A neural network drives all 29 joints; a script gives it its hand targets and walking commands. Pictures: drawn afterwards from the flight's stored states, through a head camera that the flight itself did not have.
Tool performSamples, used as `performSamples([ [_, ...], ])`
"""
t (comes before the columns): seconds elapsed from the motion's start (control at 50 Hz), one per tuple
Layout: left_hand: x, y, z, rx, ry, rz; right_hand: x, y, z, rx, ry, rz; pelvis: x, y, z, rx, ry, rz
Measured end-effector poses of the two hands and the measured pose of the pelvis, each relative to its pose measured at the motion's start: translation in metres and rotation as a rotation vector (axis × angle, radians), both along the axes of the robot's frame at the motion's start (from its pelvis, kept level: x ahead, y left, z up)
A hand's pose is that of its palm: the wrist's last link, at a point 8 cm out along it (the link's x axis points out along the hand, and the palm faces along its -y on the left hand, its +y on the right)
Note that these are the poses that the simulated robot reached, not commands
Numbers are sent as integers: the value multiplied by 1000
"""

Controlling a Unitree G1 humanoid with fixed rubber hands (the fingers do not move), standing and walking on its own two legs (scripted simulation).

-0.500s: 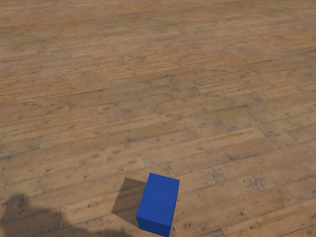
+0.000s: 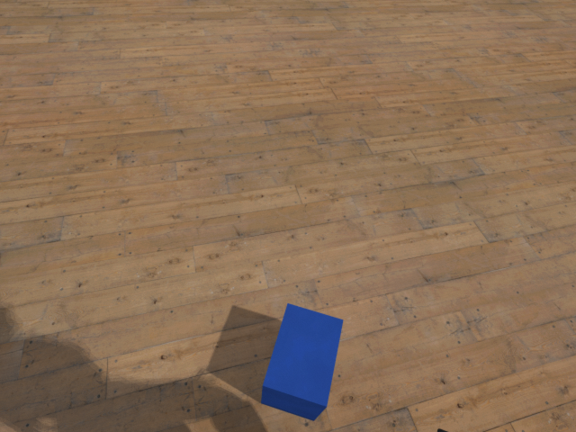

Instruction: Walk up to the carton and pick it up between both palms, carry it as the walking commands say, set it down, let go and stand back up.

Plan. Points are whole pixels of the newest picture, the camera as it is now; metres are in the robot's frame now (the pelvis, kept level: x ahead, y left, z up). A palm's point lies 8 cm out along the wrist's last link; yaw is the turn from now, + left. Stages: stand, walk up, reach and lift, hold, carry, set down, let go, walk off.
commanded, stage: walk up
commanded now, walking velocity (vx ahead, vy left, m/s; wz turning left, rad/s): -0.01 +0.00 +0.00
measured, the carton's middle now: (300, 362) +0.40 -0.07 -0.63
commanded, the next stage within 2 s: none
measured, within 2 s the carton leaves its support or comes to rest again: neither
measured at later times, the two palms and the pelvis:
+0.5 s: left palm out of the picture +0.06 +0.22 -0.12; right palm out of the picture -0.06 -0.27 -0.13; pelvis -0.06 -0.01 +0.01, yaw -2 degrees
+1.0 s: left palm out of the picture -0.08 +0.19 -0.13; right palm out of the picture -0.03 -0.27 -0.12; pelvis -0.05 -0.03 +0.02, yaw -4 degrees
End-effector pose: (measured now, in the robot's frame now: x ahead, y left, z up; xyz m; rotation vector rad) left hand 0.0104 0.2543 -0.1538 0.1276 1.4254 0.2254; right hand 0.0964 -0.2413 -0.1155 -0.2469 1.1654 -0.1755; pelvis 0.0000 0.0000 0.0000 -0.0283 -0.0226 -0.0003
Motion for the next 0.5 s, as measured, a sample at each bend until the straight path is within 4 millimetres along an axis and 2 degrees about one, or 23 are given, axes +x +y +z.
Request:
performSamples([
  [0.12,59,-2,16,-14,-125,-91,-29,23,1,34,27,-56,0,16,11,18,10,-11],
  [0.22,81,0,25,8,-175,-133,-56,31,-7,63,56,-110,-6,21,11,28,13,-37],
  [0.3,84,8,29,44,-174,-168,-92,17,-8,36,89,-169,-23,16,11,10,23,-43],
  [0.36,82,6,31,46,-179,-193,-122,1,-5,8,136,-183,-36,9,11,8,32,-47],
  [0.44,71,-15,33,20,-195,-208,-150,-17,-5,14,178,-182,-48,-2,12,14,37,-42],
  [0.5,50,-34,34,14,-200,-201,-159,-25,-11,43,190,-171,-55,-14,11,26,29,-36],
])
